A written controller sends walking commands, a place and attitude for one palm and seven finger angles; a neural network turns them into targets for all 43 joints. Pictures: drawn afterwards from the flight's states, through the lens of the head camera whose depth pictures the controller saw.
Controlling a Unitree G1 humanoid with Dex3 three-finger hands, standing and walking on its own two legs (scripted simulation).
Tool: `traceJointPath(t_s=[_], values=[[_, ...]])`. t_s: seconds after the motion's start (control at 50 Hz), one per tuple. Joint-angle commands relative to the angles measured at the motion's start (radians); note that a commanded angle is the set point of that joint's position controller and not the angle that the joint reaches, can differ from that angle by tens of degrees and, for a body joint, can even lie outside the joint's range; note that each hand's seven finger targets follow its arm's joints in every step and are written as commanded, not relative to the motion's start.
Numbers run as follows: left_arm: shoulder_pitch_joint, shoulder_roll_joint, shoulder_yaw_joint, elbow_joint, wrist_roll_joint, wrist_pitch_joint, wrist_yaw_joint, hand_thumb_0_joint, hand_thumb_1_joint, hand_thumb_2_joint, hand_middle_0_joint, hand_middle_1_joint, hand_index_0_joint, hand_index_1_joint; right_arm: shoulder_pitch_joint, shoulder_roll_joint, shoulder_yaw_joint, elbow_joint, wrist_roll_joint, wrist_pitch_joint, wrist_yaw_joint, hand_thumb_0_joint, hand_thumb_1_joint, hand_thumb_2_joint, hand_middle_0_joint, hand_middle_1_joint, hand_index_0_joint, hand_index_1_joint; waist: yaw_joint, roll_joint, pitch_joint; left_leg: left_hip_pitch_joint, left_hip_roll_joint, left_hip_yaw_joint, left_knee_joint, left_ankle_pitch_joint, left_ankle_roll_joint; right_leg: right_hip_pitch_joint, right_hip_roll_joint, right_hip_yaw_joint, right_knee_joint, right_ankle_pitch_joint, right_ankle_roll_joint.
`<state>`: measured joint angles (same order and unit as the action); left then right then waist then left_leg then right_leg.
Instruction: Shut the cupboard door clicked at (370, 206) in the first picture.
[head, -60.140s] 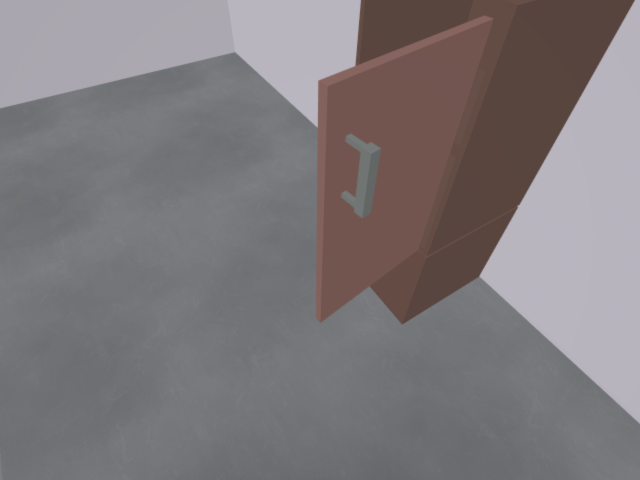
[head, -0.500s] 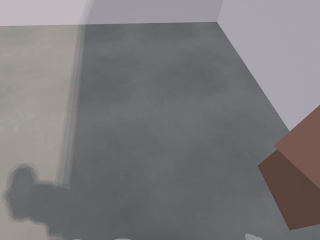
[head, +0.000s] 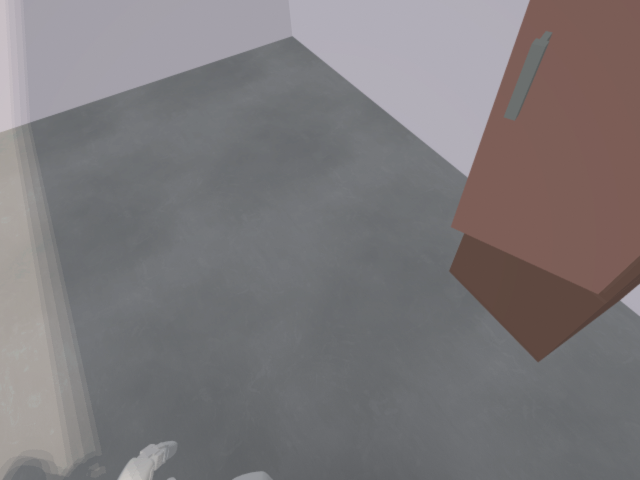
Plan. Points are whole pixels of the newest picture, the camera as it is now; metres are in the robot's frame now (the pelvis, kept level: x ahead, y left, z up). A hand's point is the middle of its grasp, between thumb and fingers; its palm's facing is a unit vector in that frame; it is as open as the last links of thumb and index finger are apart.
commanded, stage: turn to face it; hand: left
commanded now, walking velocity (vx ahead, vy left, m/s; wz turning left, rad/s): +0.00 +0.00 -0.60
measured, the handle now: (528, 76) +0.69 -0.32 +0.11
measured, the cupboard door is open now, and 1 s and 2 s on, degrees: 23 23 23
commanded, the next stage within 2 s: take the last steps up to it in 0.90 s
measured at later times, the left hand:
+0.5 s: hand out of the picture +0.14 +0.22 -0.16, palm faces -0.23 -0.95 -0.20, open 7.4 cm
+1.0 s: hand (256, 439) +0.19 +0.11 -0.14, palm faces -0.49 -0.84 -0.23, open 7.4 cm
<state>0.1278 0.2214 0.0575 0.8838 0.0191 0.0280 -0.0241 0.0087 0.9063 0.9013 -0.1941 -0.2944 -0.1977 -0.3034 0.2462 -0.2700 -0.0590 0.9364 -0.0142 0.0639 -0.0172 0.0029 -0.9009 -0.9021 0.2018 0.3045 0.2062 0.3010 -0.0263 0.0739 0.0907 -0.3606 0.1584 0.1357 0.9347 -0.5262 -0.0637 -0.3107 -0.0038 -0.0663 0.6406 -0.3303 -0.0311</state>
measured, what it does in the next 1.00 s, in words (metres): steps on the spot, turning right: left foot, then right foot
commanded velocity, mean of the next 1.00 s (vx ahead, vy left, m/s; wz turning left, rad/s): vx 0.01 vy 0.00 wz -0.45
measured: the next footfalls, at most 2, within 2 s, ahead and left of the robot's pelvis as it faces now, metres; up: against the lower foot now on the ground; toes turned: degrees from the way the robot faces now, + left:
left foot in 0.36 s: +0.08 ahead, +0.13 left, +0.00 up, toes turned -10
right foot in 0.74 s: -0.01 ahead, -0.12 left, +0.00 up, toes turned -29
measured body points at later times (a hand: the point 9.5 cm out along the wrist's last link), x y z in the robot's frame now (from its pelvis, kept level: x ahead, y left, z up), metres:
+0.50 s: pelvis +0.02 +0.03 +0.02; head +0.07 +0.05 +0.46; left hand +0.15 +0.27 -0.14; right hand +0.04 -0.24 -0.10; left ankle +0.04 +0.14 -0.72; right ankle -0.05 -0.09 -0.65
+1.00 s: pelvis +0.02 -0.01 +0.02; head +0.05 -0.04 +0.46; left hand +0.22 +0.16 -0.12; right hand -0.07 -0.26 -0.13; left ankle +0.08 +0.12 -0.66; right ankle -0.04 -0.10 -0.72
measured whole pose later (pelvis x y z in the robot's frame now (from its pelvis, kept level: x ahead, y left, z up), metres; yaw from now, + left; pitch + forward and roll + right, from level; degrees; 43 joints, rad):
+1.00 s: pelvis +0.02 -0.01 +0.02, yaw -29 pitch +2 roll +0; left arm 0.17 0.19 0.03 0.94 0.02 0.02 0.00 0.01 0.90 0.90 -0.20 -0.30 -0.20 -0.30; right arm 0.22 -0.25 -0.05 0.96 -0.01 0.06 -0.01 0.00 -0.91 -0.90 0.20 0.30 0.20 0.30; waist -0.03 0.02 0.06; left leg -0.47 0.08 0.03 0.98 -0.41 -0.08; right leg -0.24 0.00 0.00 0.48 -0.27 -0.02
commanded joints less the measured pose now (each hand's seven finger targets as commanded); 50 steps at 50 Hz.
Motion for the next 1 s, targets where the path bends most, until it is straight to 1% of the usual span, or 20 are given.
traceJointPath(t_s=[0.0,0.06,0.24,0.3,0.32,0.34,0.36,0.38,0.42,0.46,0.6,0.64,0.68,0.7,0.72,0.74,0.76,0.8,0.86,0.98], values=[[0.044,0.209,0.056,-0.051,-0.003,-0.006,0.043,0.0,0.9,0.9,-0.2,-0.3,-0.2,-0.3,-0.08,-0.084,-0.02,-0.122,-0.002,-0.025,-0.004,0.0,-0.9,-0.9,0.2,0.3,0.2,0.3,0.048,-0.306,-0.092,-0.282,-0.023,-0.145,0.28,0.071,-0.013,0.185,-0.282,0.372,-0.326,0.358,-0.162],[0.006,0.186,0.046,-0.068,0.001,-0.013,0.038,0.0,0.9,0.9,-0.2,-0.3,-0.2,-0.3,-0.043,-0.068,-0.02,-0.102,-0.007,-0.023,0.006,0.0,-0.9,-0.9,0.2,0.3,0.2,0.3,0.015,-0.233,-0.116,-0.172,-0.051,-0.119,0.186,0.155,-0.025,0.108,-0.207,0.275,-0.303,0.382,-0.129],[0.064,0.213,0.063,-0.046,0.011,-0.008,0.031,0.0,0.9,0.9,-0.2,-0.3,-0.2,-0.3,-0.088,-0.052,-0.014,-0.137,0.008,-0.04,-0.005,0.0,-0.9,-0.9,0.2,0.3,0.2,0.3,0.044,-0.237,-0.152,-0.067,-0.115,-0.129,-0.17,0.087,-0.017,0.14,-0.21,0.442,-0.246,0.444,-0.163],[0.01,0.202,0.061,-0.054,-0.002,0.002,0.031,0.0,0.9,0.9,-0.2,-0.3,-0.2,-0.3,0.021,-0.058,-0.012,-0.1,0.012,-0.055,-0.016,0.0,-0.9,-0.9,0.2,0.3,0.2,0.3,-0.016,-0.212,-0.183,0.158,-0.134,-0.114,-0.468,0.282,-0.007,0.04,-0.151,0.429,-0.156,0.431,-0.086],[0.009,0.16,0.052,-0.067,-0.011,0.006,0.029,0.0,0.9,0.9,-0.2,-0.3,-0.2,-0.3,0.05,-0.102,-0.017,-0.092,0.008,-0.066,-0.021,0.0,-0.9,-0.9,0.2,0.3,0.2,0.3,-0.026,-0.104,-0.199,0.29,-0.042,-0.19,-0.593,0.316,0.017,-0.072,-0.064,0.36,-0.076,0.295,-0.033],[0.04,0.097,0.04,-0.078,-0.019,0.007,0.019,0.0,0.9,0.9,-0.2,-0.3,-0.2,-0.3,0.05,-0.194,-0.034,-0.101,-0.004,-0.071,-0.021,0.0,-0.9,-0.9,0.2,0.3,0.2,0.3,-0.015,0.191,-0.204,0.379,0.192,-0.42,-0.656,0.43,0.093,-0.234,0.075,0.213,0.115,-0.068,0.029],[0.021,0.112,0.041,-0.088,-0.008,0.011,0.016,0.0,0.9,0.9,-0.2,-0.3,-0.2,-0.3,0.053,-0.22,-0.034,-0.113,-0.012,-0.063,-0.025,0.0,-0.9,-0.9,0.2,0.3,0.2,0.3,-0.024,0.217,-0.166,0.302,0.319,-0.481,-0.658,0.545,0.185,-0.256,0.059,0.127,0.325,-0.29,0.052],[0.029,0.136,0.048,-0.077,0.003,0.018,0.012,0.0,0.9,0.9,-0.2,-0.3,-0.2,-0.3,0.013,-0.184,-0.022,-0.125,-0.019,-0.061,-0.027,0.0,-0.9,-0.9,0.2,0.3,0.2,0.3,-0.004,0.122,-0.133,0.221,0.297,-0.422,-0.656,0.551,0.209,-0.233,0.024,0.15,0.445,-0.247,0.059],[0.052,0.14,0.063,-0.046,0.007,0.026,-0.003,0.0,0.9,0.9,-0.2,-0.3,-0.2,-0.3,-0.062,-0.132,-0.007,-0.145,-0.018,-0.067,-0.034,0.0,-0.9,-0.9,0.2,0.3,0.2,0.3,0.036,0.141,-0.096,0.193,0.201,-0.279,-0.626,0.655,0.179,-0.248,0.004,0.127,0.551,-0.161,0.081],[0.047,0.117,0.054,-0.042,0.002,0.028,-0.013,0.0,0.9,0.9,-0.2,-0.3,-0.2,-0.3,-0.056,-0.12,-0.005,-0.143,-0.018,-0.067,-0.033,0.0,-0.9,-0.9,0.2,0.3,0.2,0.3,0.032,0.123,-0.101,0.251,0.159,-0.164,-0.58,0.77,0.172,-0.263,-0.006,0.089,0.539,-0.13,0.092],[-0.027,0.07,0.029,-0.067,-0.001,0.023,-0.017,0.0,0.9,0.9,-0.2,-0.3,-0.2,-0.3,0.031,-0.146,-0.031,-0.088,-0.018,-0.06,-0.021,0.0,-0.9,-0.9,0.2,0.3,0.2,0.3,-0.016,0.143,-0.136,0.32,0.175,-0.079,-0.512,0.794,0.184,-0.142,-0.012,-0.006,0.187,-0.121,0.081],[-0.013,0.073,0.026,-0.061,-0.001,0.015,-0.014,0.0,0.9,0.9,-0.2,-0.3,-0.2,-0.3,0.028,-0.157,-0.037,-0.079,-0.016,-0.057,-0.014,0.0,-0.9,-0.9,0.2,0.3,0.2,0.3,-0.013,0.169,-0.132,0.285,0.182,-0.074,-0.48,0.778,0.173,-0.064,0.001,-0.024,0.076,-0.09,0.063],[0.065,0.088,0.029,-0.031,-0.001,0.005,-0.01,0.0,0.9,0.9,-0.2,-0.3,-0.2,-0.3,-0.002,-0.164,-0.039,-0.077,-0.01,-0.054,-0.01,0.0,-0.9,-0.9,0.2,0.3,0.2,0.3,0.035,0.123,-0.158,0.219,0.154,-0.025,-0.386,0.696,0.119,0.091,0.012,-0.043,-0.14,0.108,0.046],[0.144,0.139,0.038,-0.008,0.004,-0.005,-0.004,0.0,0.9,0.9,-0.2,-0.3,-0.2,-0.3,-0.013,-0.144,-0.039,-0.081,0.0,-0.053,-0.004,0.0,-0.9,-0.9,0.2,0.3,0.2,0.3,0.071,0.02,-0.192,0.13,0.111,0.015,-0.266,0.564,0.069,0.234,-0.05,0.038,-0.243,0.262,0.024],[0.191,0.245,0.058,0.013,0.015,-0.019,0.012,0.0,0.9,0.9,-0.2,-0.3,-0.2,-0.3,-0.027,-0.058,-0.02,-0.114,0.007,-0.053,0.0,0.0,-0.9,-0.9,0.2,0.3,0.2,0.3,0.093,-0.301,-0.197,-0.132,-0.028,0.07,-0.064,0.12,0.01,0.397,-0.284,0.346,-0.286,0.56,-0.064],[0.233,0.282,0.062,0.028,0.0,-0.019,0.026,0.0,0.9,0.9,-0.2,-0.3,-0.2,-0.3,-0.078,-0.052,-0.01,-0.14,0.004,-0.04,-0.006,0.0,-0.9,-0.9,0.2,0.3,0.2,0.3,0.119,-0.34,-0.184,-0.209,-0.081,-0.026,0.115,-0.146,0.0,0.334,-0.412,0.455,-0.27,0.788,-0.174],[0.211,0.275,0.053,0.024,-0.002,-0.016,0.033,0.0,0.9,0.9,-0.2,-0.3,-0.2,-0.3,-0.068,-0.052,-0.006,-0.13,0.008,-0.026,-0.009,0.0,-0.9,-0.9,0.2,0.3,0.2,0.3,0.098,-0.265,-0.165,-0.206,-0.061,-0.116,0.202,-0.095,0.011,0.256,-0.399,0.407,-0.29,0.62,-0.21],[0.092,0.21,0.047,-0.001,0.002,-0.015,0.044,0.0,0.9,0.9,-0.2,-0.3,-0.2,-0.3,-0.061,-0.064,-0.013,-0.092,0.0,-0.025,-0.008,0.0,-0.9,-0.9,0.2,0.3,0.2,0.3,0.056,-0.331,-0.104,-0.264,-0.052,-0.144,0.259,0.017,0.002,0.211,-0.306,0.377,-0.32,0.462,-0.177],[0.03,0.166,0.029,-0.02,0.002,-0.022,0.045,0.0,0.9,0.9,-0.2,-0.3,-0.2,-0.3,-0.007,-0.051,-0.008,-0.051,-0.004,-0.027,0.003,0.0,-0.9,-0.9,0.2,0.3,0.2,0.3,0.009,-0.247,-0.132,-0.173,-0.06,-0.12,0.188,0.124,-0.011,0.167,-0.226,0.222,-0.287,0.53,-0.136],[0.08,0.177,0.037,0.009,0.01,-0.021,0.045,0.0,0.9,0.9,-0.2,-0.3,-0.2,-0.3,-0.034,-0.022,0.0,-0.047,0.002,-0.034,-0.002,0.0,-0.9,-0.9,0.2,0.3,0.2,0.3,0.036,-0.203,-0.136,-0.095,-0.098,-0.09,-0.085,0.104,-0.011,0.186,-0.237,0.272,-0.273,0.519,-0.164]])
